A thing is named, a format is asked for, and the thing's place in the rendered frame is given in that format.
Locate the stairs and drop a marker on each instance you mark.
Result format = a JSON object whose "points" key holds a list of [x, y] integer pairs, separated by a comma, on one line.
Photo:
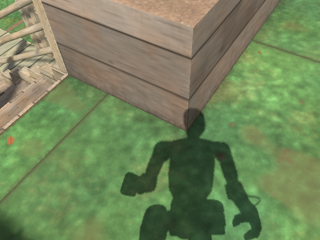
{"points": [[20, 103]]}

